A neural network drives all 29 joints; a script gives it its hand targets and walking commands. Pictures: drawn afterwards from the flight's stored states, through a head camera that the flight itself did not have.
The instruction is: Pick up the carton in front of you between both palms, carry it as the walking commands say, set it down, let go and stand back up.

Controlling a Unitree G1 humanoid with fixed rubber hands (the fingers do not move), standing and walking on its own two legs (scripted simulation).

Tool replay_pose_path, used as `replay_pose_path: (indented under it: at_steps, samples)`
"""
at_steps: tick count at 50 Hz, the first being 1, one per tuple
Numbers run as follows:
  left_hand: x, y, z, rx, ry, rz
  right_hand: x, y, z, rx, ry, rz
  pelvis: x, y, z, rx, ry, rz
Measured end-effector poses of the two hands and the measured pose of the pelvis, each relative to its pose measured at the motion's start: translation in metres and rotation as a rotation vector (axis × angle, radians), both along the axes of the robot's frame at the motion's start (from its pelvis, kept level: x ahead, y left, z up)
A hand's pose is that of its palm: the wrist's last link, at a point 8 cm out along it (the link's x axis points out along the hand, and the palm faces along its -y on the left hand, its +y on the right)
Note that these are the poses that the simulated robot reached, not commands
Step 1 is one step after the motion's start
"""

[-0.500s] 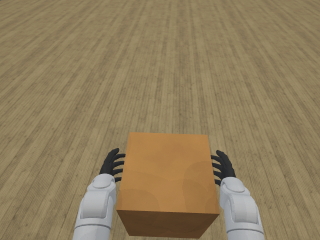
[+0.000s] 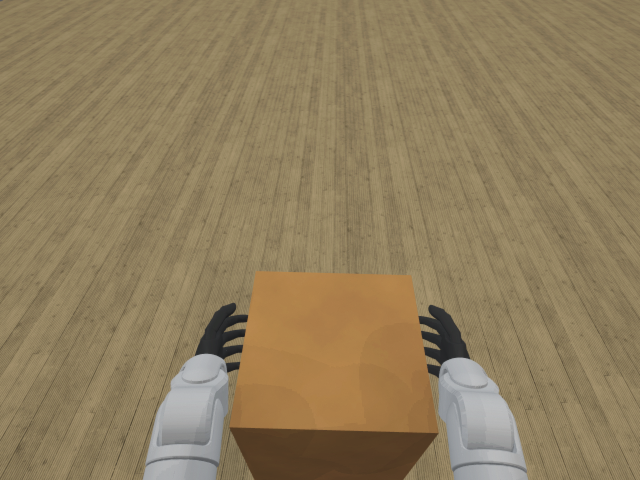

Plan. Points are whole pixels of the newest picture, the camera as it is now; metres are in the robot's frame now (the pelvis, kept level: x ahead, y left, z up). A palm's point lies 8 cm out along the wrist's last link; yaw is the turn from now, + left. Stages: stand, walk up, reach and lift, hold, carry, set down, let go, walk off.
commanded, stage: hold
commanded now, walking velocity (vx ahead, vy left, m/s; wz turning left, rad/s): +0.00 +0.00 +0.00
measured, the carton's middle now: (329, 383) +0.29 +0.00 -0.05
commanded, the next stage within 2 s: set down in 0.68 s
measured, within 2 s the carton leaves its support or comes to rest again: neither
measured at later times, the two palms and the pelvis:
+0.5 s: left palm (198, 376) +0.25 +0.16 +0.04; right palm (460, 398) +0.23 -0.14 +0.05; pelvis -0.05 +0.03 +0.00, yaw -3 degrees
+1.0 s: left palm (210, 351) +0.29 +0.16 +0.02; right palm (441, 363) +0.29 -0.14 +0.02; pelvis -0.03 +0.02 -0.01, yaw -3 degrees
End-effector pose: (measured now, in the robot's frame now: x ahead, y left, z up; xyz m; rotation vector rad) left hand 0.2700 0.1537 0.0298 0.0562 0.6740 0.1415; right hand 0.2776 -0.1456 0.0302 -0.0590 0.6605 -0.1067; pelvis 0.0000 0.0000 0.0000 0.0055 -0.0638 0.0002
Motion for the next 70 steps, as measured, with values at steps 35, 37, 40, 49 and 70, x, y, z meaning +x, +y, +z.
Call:
replay_pose_path:
  at_steps: [35,37,40,49,70]
  samples:
    - [-0.019,0.013,0.019,-0.029,-0.03,-0.059,-0.039,0.012,0.022,0.025,-0.031,-0.07,-0.044,0.031,-0.005,-0.007,-0.113,-0.049]
    - [-0.016,0.013,0.019,-0.028,-0.028,-0.057,-0.036,0.012,0.022,0.023,-0.03,-0.07,-0.041,0.031,-0.005,-0.007,-0.111,-0.048]
    - [-0.01,0.012,0.018,-0.029,-0.025,-0.054,-0.029,0.011,0.021,0.023,-0.026,-0.072,-0.037,0.029,-0.005,-0.007,-0.104,-0.048]
    - [0.02,0.009,-0.008,-0.055,0.008,-0.031,0.004,0.009,-0.003,0.043,0.005,-0.092,-0.027,0.022,-0.009,-0.004,-0.036,-0.05]
    - [0.063,0.028,-0.191,-0.058,-0.03,-0.045,0.04,0.028,-0.187,0.065,-0.037,-0.127,-0.049,0.024,-0.081,-0.002,0.571,-0.043]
